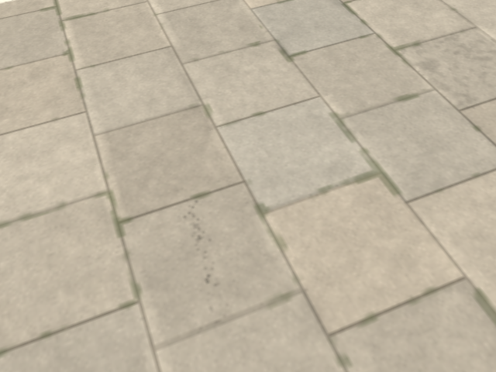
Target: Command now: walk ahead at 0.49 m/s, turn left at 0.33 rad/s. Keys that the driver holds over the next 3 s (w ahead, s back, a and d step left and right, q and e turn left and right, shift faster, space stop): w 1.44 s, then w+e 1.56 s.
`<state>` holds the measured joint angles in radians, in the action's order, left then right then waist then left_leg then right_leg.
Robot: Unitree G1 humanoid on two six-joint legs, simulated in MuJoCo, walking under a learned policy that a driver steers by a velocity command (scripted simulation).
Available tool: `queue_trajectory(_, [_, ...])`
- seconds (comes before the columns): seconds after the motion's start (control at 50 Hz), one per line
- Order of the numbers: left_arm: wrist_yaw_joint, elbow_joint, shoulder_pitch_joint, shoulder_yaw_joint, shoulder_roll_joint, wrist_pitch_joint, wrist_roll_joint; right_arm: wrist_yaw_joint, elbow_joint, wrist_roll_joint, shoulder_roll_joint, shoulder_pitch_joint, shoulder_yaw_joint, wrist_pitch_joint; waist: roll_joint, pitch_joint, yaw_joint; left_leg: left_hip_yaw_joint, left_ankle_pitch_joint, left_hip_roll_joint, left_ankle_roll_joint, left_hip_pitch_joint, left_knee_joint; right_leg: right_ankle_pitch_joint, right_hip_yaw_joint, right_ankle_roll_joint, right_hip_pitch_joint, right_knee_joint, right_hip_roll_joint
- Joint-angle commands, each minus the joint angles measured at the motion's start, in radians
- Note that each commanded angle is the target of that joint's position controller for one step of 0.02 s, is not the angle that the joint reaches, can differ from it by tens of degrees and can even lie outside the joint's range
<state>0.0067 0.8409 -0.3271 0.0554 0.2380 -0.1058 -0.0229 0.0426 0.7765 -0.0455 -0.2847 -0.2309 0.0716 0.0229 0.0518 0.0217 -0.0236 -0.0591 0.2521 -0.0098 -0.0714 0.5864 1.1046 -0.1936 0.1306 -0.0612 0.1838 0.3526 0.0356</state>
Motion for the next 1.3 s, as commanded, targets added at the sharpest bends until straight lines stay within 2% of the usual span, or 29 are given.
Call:
queue_trajectory(0.02, [0.009, -0.024, -0.025, 0.007, 0.073, -0.026, 0.001, 0.012, -0.056, -0.001, 0.007, -0.002, -0.014, 0.004, -0.115, 0.02, 0.032, -0.033, -0.098, -0.034, 0.012, 0.096, -0.091, 0.178, -0.208, -0.134, -0.031, -0.224, -0.275])
queue_trajectory(0.1, [0.011, 0.01, -0.07, 0.007, 0.092, -0.017, 0.011, 0.025, -0.099, 0.005, 0.031, 0.166, -0.04, 0.017, -0.12, 0.034, 0.002, 0.083, -0.223, -0.037, 0.023, -0.004, -0.358, 0.276, -0.096, -0.107, -0.014, -0.217, -0.227])
queue_trajectory(0.2, [0.001, 0.072, -0.168, 0.011, 0.135, 0.009, 0.007, 0.012, -0.124, 0.005, 0.006, 0.258, -0.043, 0.026, -0.133, 0.051, -0.024, 0.142, -0.1, -0.014, -0.014, -0.065, -0.513, 0.421, -0.11, -0.106, -0.168, -0.138, -0.285])
queue_trajectory(0.24, [-0.004, 0.091, -0.173, 0.01, 0.146, 0.024, 0.011, -0.001, -0.083, -0.003, -0.007, 0.145, -0.033, 0.037, -0.134, -0.009, 0.034, 0.168, -0.064, 0.043, -0.05, -0.239, -0.605, 0.658, -0.076, -0.088, -0.198, 0.042, -0.27])
queue_trajectory(0.26, [-0.006, 0.095, -0.178, 0.004, 0.134, 0.028, 0.015, -0.011, -0.023, -0.014, -0.038, -0.012, -0.018, 0.049, -0.103, -0.1, 0.095, 0.157, -0.084, 0.055, -0.077, -0.455, -0.641, 0.658, -0.038, -0.067, -0.133, 0.226, -0.231])
queue_trajectory(0.28, [-0.006, 0.057, -0.15, -0.008, 0.103, 0.027, 0.018, -0.025, 0.015, -0.034, -0.112, -0.201, 0.005, 0.057, -0.019, -0.228, 0.174, -0.068, 0.027, -0.151, -0.131, -0.715, -0.659, 0.357, -0.007, -0.043, 0.062, 0.503, -0.194])
queue_trajectory(0.3, [0.004, 0.018, -0.225, -0.029, 0.001, 0.025, 0.038, -0.037, 0.028, -0.024, -0.207, -0.247, 0.028, 0.051, 0.222, -0.32, 0.133, -0.548, 0.062, -0.428, -0.256, -0.951, -0.771, -0.314, 0.011, -0.001, 0.429, 0.841, -0.02])
queue_trajectory(0.32, [-0.006, 0.029, -0.144, 0.005, 0.118, 0.031, 0.014, -0.039, 0.029, 0.017, -0.169, -0.227, 0.026, 0.042, 0.064, -0.257, 0.147, -0.555, 0.002, -0.394, -0.244, -0.885, -0.801, -0.303, -0.124, -0.013, 0.525, 0.92, -0.053])
queue_trajectory(0.34, [-0.001, 0.004, -0.072, 0.007, 0.109, 0.025, 0.017, -0.038, 0.034, 0.024, -0.122, -0.151, 0.011, 0.044, 0.035, -0.136, 0.105, -0.396, -0.103, -0.344, -0.215, -0.775, -0.808, -0.21, -0.146, -0.022, 0.544, 0.903, -0.092])
queue_trajectory(0.36, [0.003, 0.005, -0.051, 0.001, 0.088, 0.021, 0.018, -0.032, 0.034, 0.024, -0.073, -0.099, 0.0, 0.051, 0.001, -0.08, 0.071, -0.295, -0.206, -0.297, -0.184, -0.658, -0.839, -0.15, -0.147, -0.019, 0.5, 0.846, -0.118])
queue_trajectory(0.42, [0.017, 0.037, -0.087, -0.001, 0.046, 0.057, -0.009, -0.033, 0.055, 0.03, -0.012, -0.061, -0.016, 0.07, 0.02, -0.034, 0.002, -0.138, -0.301, -0.208, -0.136, -0.494, -0.911, -0.101, -0.136, 0.011, 0.377, 0.759, -0.137])
queue_trajectory(0.5, [0.032, 0.003, 0.036, 0.001, 0.035, 0.074, -0.018, -0.036, 0.111, 0.04, -0.034, -0.135, -0.01, 0.084, 0.01, 0.027, 0.0, -0.065, -0.334, -0.186, -0.15, -0.474, -0.978, 0.02, -0.114, 0.04, 0.463, 0.672, -0.154])
queue_trajectory(0.56, [0.033, -0.036, 0.167, -0.006, 0.031, 0.072, -0.011, -0.034, 0.14, 0.038, -0.029, -0.178, -0.014, 0.082, 0.007, 0.06, 0.024, -0.019, -0.363, -0.164, -0.142, -0.488, -0.99, 0.127, -0.097, 0.05, 0.493, 0.519, -0.154])
queue_trajectory(0.68, [0.029, -0.088, 0.34, -0.016, 0.043, 0.066, -0.003, -0.045, 0.2, 0.028, -0.059, -0.269, -0.012, 0.079, 0.012, 0.093, 0.066, 0.007, -0.427, -0.199, -0.128, -0.604, -0.97, 0.177, -0.066, 0.011, 0.447, 0.294, -0.113])
queue_trajectory(0.74, [0.023, -0.091, 0.325, -0.008, 0.057, 0.055, -0.005, -0.055, 0.221, 0.022, -0.076, -0.26, -0.009, 0.073, 0.009, 0.088, 0.042, 0.02, -0.59, -0.222, -0.111, -0.674, -0.886, 0.075, -0.05, -0.033, 0.377, 0.23, -0.08])
queue_trajectory(0.76, [0.018, -0.073, 0.264, -0.002, 0.066, 0.05, -0.005, -0.057, 0.225, 0.02, -0.086, -0.244, -0.007, 0.072, 0.015, 0.056, 0.013, 0.035, -0.731, -0.216, -0.097, -0.676, -0.807, 0.037, -0.035, -0.05, 0.283, 0.21, -0.048])
queue_trajectory(0.78, [0.01, -0.029, 0.135, 0.009, 0.078, 0.042, -0.007, -0.057, 0.228, 0.021, -0.093, -0.228, -0.005, 0.067, 0.001, -0.01, -0.046, 0.062, -0.826, -0.189, -0.082, -0.659, -0.65, 0.04, -0.015, -0.07, 0.126, 0.158, -0.01])
queue_trajectory(0.8, [-0.001, 0.033, -0.047, 0.027, 0.118, 0.031, -0.02, -0.056, 0.225, 0.022, -0.078, -0.229, -0.011, 0.065, -0.033, -0.117, -0.108, 0.095, -0.726, -0.139, -0.063, -0.544, -0.426, 0.041, -0.055, -0.101, -0.121, 0.144, -0.039])
queue_trajectory(0.82, [-0.012, 0.052, -0.196, 0.052, 0.222, 0.024, -0.044, -0.052, 0.19, 0.044, -0.008, -0.276, -0.03, 0.066, -0.183, -0.261, -0.128, 0.148, -0.313, -0.047, -0.03, -0.277, -0.07, -0.094, -0.409, -0.174, -0.399, 0.106, -0.32])
queue_trajectory(0.84, [-0.002, 0.062, -0.189, 0.062, 0.256, 0.038, -0.016, -0.043, 0.2, 0.057, 0.01, -0.349, -0.025, 0.069, -0.346, -0.346, -0.083, 0.074, 0.273, 0.113, -0.012, -0.036, 0.187, -0.133, -0.85, -0.275, -0.508, -0.083, -0.467])
queue_trajectory(0.86, [0.001, 0.044, -0.066, 0.052, 0.206, 0.045, 0.009, -0.046, 0.19, 0.035, -0.054, -0.26, -0.009, 0.065, -0.189, -0.19, -0.044, -0.007, 0.198, 0.029, -0.027, 0.053, 0.235, -0.195, -0.733, -0.241, -0.382, -0.101, -0.421])
queue_trajectory(0.88, [0.005, 0.029, 0.02, 0.033, 0.131, 0.04, 0.013, -0.039, 0.17, 0.032, -0.049, -0.173, -0.01, 0.07, -0.102, -0.074, -0.027, 0.001, 0.104, -0.014, -0.03, 0.055, 0.195, -0.158, -0.587, -0.217, -0.235, -0.119, -0.385])
queue_trajectory(0.9, [0.007, 0.033, 0.058, 0.02, 0.086, 0.033, 0.008, -0.036, 0.168, 0.033, -0.022, -0.145, -0.013, 0.069, -0.072, -0.015, 0.004, 0.009, 0.047, -0.052, -0.028, 0.013, 0.124, -0.065, -0.482, -0.18, -0.127, -0.154, -0.335])
queue_trajectory(0.94, [0.002, 0.063, 0.052, 0.006, 0.042, 0.018, 0.009, -0.027, 0.18, 0.008, 0.012, -0.164, -0.018, 0.043, -0.107, 0.007, 0.048, 0.018, 0.012, -0.08, -0.01, -0.078, 0.049, 0.074, -0.347, -0.138, -0.023, -0.184, -0.268])
queue_trajectory(1.0, [0.001, 0.106, -0.024, 0.009, 0.065, -0.001, 0.015, -0.015, 0.171, 0.007, 0.029, -0.125, -0.019, 0.023, -0.1, 0.016, 0.059, 0.048, -0.039, -0.087, 0.013, -0.044, -0.002, 0.2, -0.27, -0.147, -0.021, -0.212, -0.246])
queue_trajectory(1.08, [0.0, 0.139, -0.101, 0.004, 0.065, 0.0, 0.017, -0.011, 0.115, 0.011, 0.022, 0.059, -0.022, 0.016, -0.1, 0.068, 0.024, 0.083, -0.173, -0.107, 0.044, 0.083, -0.168, 0.256, -0.215, -0.14, -0.072, -0.245, -0.22])
queue_trajectory(1.14, [-0.003, 0.157, -0.144, -0.002, 0.063, 0.0, 0.016, -0.01, 0.084, 0.02, 0.038, 0.169, -0.033, 0.02, -0.105, 0.08, -0.003, 0.111, -0.25, -0.086, 0.051, 0.063, -0.336, 0.325, -0.178, -0.125, -0.103, -0.239, -0.204])
queue_trajectory(1.24, [-0.016, 0.197, -0.221, -0.004, 0.069, 0.006, 0.004, -0.013, 0.045, 0.023, 0.032, 0.289, -0.038, 0.027, -0.115, 0.097, -0.036, 0.136, -0.238, -0.05, 0.022, 0.058, -0.483, 0.433, -0.169, -0.135, -0.246, -0.196, -0.242])
queue_trajectory(1.3, [-0.026, 0.208, -0.199, 0.0, 0.083, 0.011, -0.004, -0.017, 0.04, 0.023, 0.017, 0.27, -0.03, 0.039, -0.119, 0.088, -0.006, 0.145, -0.134, -0.019, -0.021, -0.015, -0.544, 0.616, -0.158, -0.126, -0.309, -0.111, -0.267])
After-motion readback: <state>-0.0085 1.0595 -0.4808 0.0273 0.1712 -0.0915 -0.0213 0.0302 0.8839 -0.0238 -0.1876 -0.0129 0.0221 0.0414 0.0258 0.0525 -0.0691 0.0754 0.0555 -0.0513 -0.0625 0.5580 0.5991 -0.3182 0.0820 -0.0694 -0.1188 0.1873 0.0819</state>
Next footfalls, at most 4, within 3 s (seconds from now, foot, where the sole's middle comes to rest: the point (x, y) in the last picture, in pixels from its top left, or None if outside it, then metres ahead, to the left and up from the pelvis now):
0.26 left None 0.29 0.12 -0.78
0.80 right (294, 330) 0.60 -0.05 -0.78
1.36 left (232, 239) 0.90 0.13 -0.78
1.92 right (286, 175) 1.17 -0.05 -0.78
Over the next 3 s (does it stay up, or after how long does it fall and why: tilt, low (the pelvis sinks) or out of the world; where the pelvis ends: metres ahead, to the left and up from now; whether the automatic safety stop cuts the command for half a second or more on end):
stays up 1.55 -0.20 -0.02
